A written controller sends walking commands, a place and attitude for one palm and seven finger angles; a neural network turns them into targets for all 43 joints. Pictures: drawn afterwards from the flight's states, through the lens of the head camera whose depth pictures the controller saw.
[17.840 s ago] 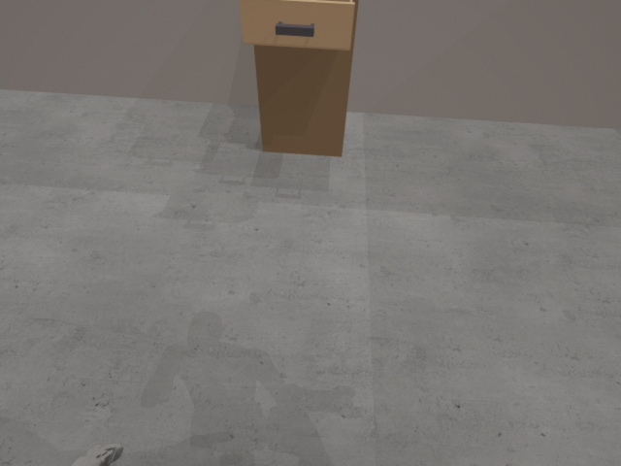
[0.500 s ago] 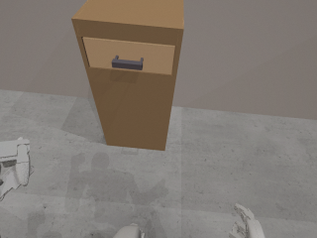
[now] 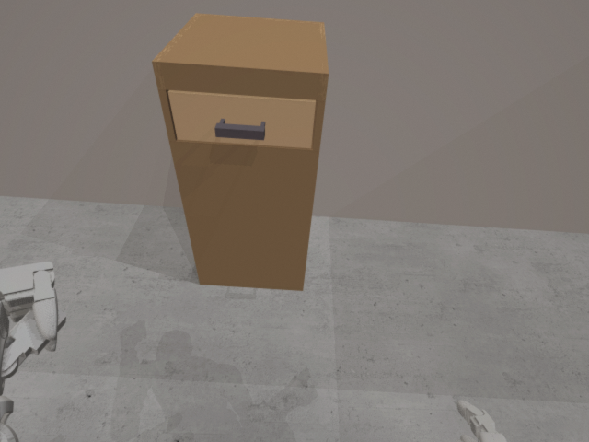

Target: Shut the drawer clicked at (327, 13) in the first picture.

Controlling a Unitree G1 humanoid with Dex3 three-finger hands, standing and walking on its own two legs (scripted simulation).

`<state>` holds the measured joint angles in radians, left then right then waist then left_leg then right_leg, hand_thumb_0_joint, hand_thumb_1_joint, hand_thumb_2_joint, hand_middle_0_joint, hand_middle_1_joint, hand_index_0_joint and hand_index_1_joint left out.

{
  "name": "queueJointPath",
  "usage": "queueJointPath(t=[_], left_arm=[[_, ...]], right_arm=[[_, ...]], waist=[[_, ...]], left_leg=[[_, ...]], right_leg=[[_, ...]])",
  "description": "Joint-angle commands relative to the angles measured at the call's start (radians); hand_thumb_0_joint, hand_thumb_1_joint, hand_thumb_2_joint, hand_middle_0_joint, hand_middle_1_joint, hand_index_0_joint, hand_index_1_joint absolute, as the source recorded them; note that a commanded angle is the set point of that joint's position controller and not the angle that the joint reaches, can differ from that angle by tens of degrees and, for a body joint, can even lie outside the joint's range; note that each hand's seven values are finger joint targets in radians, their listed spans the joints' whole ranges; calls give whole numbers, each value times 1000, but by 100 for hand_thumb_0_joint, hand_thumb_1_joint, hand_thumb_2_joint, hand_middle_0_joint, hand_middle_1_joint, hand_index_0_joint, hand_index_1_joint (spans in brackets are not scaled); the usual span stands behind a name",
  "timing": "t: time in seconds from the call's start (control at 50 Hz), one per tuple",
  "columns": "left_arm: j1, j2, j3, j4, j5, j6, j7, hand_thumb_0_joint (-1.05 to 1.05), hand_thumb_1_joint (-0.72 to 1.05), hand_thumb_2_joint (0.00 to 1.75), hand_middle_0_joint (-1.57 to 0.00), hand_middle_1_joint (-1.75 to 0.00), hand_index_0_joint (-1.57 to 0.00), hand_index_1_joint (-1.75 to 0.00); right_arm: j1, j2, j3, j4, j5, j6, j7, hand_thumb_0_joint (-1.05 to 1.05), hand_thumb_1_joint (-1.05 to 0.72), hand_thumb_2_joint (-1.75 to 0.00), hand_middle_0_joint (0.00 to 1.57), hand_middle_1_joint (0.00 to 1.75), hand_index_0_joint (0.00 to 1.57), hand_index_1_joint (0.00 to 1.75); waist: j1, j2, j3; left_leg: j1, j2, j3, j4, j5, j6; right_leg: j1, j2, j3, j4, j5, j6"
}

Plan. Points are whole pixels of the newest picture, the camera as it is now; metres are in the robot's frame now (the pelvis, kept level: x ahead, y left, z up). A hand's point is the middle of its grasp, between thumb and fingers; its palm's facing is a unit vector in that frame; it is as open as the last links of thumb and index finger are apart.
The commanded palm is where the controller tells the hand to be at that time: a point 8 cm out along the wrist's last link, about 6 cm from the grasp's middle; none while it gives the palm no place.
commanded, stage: stop stepping back and stand still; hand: left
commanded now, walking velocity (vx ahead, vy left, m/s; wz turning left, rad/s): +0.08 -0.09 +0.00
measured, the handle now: (241, 127) +0.87 +0.19 +0.00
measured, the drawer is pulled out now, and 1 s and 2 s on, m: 0.00 0.00 0.00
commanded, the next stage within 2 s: let the arm hang, fingers relaxed in 0.36 s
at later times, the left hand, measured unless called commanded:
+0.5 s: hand (61, 337) +0.18 +0.25 +0.14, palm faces +0.34 -0.81 -0.48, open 3.2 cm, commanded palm none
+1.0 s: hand out of the picture -0.08 +0.21 -0.15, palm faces +0.07 -0.97 -0.23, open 4.8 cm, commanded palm none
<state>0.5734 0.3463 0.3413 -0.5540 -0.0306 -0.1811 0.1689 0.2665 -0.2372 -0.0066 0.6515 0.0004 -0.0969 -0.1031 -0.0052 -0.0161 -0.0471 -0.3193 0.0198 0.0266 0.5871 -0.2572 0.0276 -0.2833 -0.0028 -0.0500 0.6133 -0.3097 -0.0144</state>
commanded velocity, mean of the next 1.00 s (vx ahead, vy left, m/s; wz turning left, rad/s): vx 0.02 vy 0.01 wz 0.00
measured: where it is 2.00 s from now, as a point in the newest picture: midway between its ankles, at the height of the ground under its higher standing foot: outside the picture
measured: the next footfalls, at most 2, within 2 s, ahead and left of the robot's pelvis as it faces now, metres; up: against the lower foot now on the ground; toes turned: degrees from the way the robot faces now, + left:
none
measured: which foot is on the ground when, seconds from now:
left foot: down 0.00-1.00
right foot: down 0.00-1.00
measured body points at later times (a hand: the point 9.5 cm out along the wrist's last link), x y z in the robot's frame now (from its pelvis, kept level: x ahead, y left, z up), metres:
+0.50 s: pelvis -0.01 +0.00 +0.01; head -0.01 +0.00 +0.46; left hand +0.16 +0.29 +0.17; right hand +0.15 -0.24 -0.08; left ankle +0.02 +0.11 -0.73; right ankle +0.01 -0.10 -0.72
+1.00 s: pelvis -0.01 +0.02 +0.02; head +0.02 +0.02 +0.46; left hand -0.08 +0.26 -0.14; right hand -0.02 -0.22 -0.14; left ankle +0.02 +0.11 -0.73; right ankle +0.01 -0.10 -0.73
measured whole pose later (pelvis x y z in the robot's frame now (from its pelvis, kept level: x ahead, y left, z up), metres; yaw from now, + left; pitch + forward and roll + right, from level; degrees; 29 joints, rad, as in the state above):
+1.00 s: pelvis -0.01 +0.02 +0.02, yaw +3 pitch -1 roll -1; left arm 0.34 0.20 0.01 1.13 0.01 0.03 0.02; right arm 0.30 -0.18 -0.01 1.08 -0.01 0.03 -0.03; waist 0.01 0.02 0.08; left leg -0.25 -0.01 0.02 0.44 -0.17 0.03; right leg -0.20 -0.01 -0.07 0.41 -0.20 -0.01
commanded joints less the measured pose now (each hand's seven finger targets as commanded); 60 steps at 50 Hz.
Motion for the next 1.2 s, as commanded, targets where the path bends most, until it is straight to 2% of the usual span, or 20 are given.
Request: queueJointPath(t=[0.0,0.06,0.1,0.12,0.14,0.16,0.2,0.26,0.3,0.36,0.42,0.44,0.48,0.54,0.58,0.66,0.74,0.86,1.04,1.18], left_arm=[[-79,206,130,-266,19,-81,8,0,90,90,-140,-160,-140,-160],[35,204,139,-274,12,-74,9,0,90,90,-140,-160,-140,-160],[77,191,130,-243,14,-71,6,0,90,90,-140,-160,-140,-160],[76,198,138,-209,13,-71,3,0,90,90,-140,-160,-140,-160],[95,207,158,-174,2,-68,3,0,90,90,-140,-160,-140,-160],[14,197,138,-210,-7,-70,5,0,90,90,-140,-160,-140,-160],[31,180,140,-131,-9,-80,4,0,90,90,-140,-160,-140,-160],[1,184,121,-158,0,-91,5,0,90,90,-140,-160,-140,-160],[9,177,112,-180,3,-95,11,0,90,90,-140,-160,-140,-160],[-8,184,110,-259,3,-106,10,0,90,90,-140,-160,-140,-160],[3,180,121,-238,12,-104,5,0,90,90,-140,-160,-140,-160],[-111,27,-257,631,97,48,-133,0,90,90,-140,-160,-140,-160],[-116,-49,-230,703,67,175,-163,0,90,90,-132,-151,-132,-151],[-207,-12,-249,871,73,169,-165,0,90,90,-120,-138,-120,-138],[-263,5,-259,1007,63,175,-160,0,90,90,-112,-130,-112,-130],[-319,-13,-292,1257,50,193,-151,0,90,90,-96,-112,-96,-112],[-272,-35,-296,1435,45,184,-147,0,90,90,-80,-95,-80,-95],[-260,-52,-316,1574,43,180,-148,0,90,90,-56,-69,-56,-69],[-205,-75,-330,1681,40,179,-137,0,90,90,-20,-30,-20,-30],[-194,-111,-326,1698,40,177,-130,0,90,90,-20,-30,-20,-30]], right_arm=[[-148,-79,-20,-177,-9,-86,10,0,-90,-90,20,30,20,30],[-143,-77,-22,-186,-10,-87,32,0,-90,-90,20,30,20,30],[-150,-83,-28,-196,-8,-62,36,0,-90,-90,20,30,20,30],[-147,-83,-38,-197,-12,-48,34,0,-90,-90,20,30,20,30],[-136,-77,-42,-197,-14,-37,36,0,-90,-90,20,30,20,30],[-134,-74,-45,-183,-3,-41,39,0,-90,-90,20,30,20,30],[-90,-70,-38,-154,-8,-44,35,0,-90,-90,20,30,20,30],[-142,-62,-26,-165,-3,-53,20,0,-90,-90,20,30,20,30],[-130,-70,-25,-160,-7,-66,13,0,-90,-90,20,30,20,30],[-145,-109,-36,-186,-6,-80,10,0,-90,-90,20,30,20,30],[-152,-83,-20,-175,-1,-81,18,0,-90,-90,20,30,20,30],[-155,-235,-93,89,-12,-129,102,0,-90,-90,20,30,20,30],[-79,-123,-59,53,-6,1,109,0,-90,-90,20,30,20,30],[-48,-99,-44,56,-18,35,103,0,-90,-90,20,30,20,30],[-57,-96,-44,89,-24,65,99,0,-90,-90,20,30,20,30],[-93,-87,-18,167,-31,91,93,0,-90,-90,20,30,20,30],[-57,-66,-18,242,-26,100,82,0,-90,-90,20,30,20,30],[29,-41,-23,334,-19,107,76,0,-90,-90,20,30,20,30],[103,-13,-16,424,-14,110,70,0,-90,-90,20,30,20,30],[131,26,-15,452,-17,105,67,0,-90,-90,20,30,20,30]], waist=[[-18,304,89],[6,168,54],[5,126,43],[2,-6,63],[-1,-138,62],[-1,-187,55],[-26,-67,43],[-7,-105,41],[-4,-42,30],[10,107,9],[5,174,51],[-57,159,104],[0,-13,16],[-8,-261,-74],[-12,-208,-45],[8,136,55],[16,181,24],[2,55,55],[0,27,121],[0,26,132]], left_leg=[[-85,280,-460,-498,-540,135],[-151,229,-293,-414,-387,99],[-240,128,-138,-266,-360,39],[-258,42,-51,-64,-301,8],[-250,-12,-2,180,-185,-15],[-249,-21,-10,347,-158,-23],[-186,14,-41,359,-125,-24],[-19,23,8,75,-73,-6],[112,7,24,-116,-44,12],[133,140,-159,-224,58,64],[-15,166,-211,-342,-159,59],[-40,148,-182,-168,133,52],[-87,135,-137,-118,196,50],[-9,34,-66,3,194,12],[39,9,-53,5,168,4],[8,86,-151,-188,191,31],[36,80,-143,-234,45,23],[76,84,-134,-266,-21,24],[89,77,-112,-270,-17,22],[79,75,-106,-275,-9,21]], right_leg=[[-102,14,34,253,-185,7],[91,9,8,50,-149,0],[238,2,27,-168,-122,-17],[188,-70,176,-287,-203,-63],[99,-238,430,-436,-312,-135],[51,-321,542,-469,-303,-176],[-21,-289,399,-429,-257,-163],[-61,-240,257,-375,-162,-122],[-69,-187,207,-331,-177,-76],[-10,-58,114,-150,39,6],[63,-21,51,-110,11,20],[-86,-51,16,23,126,14],[13,-69,45,-30,115,4],[84,-156,118,-125,386,-55],[54,-189,130,-149,416,-85],[57,-80,67,-160,105,-22],[115,-79,74,-232,72,-34],[80,-88,66,-284,36,-41],[37,-92,71,-302,-7,-44],[39,-88,69,-287,14,-41]])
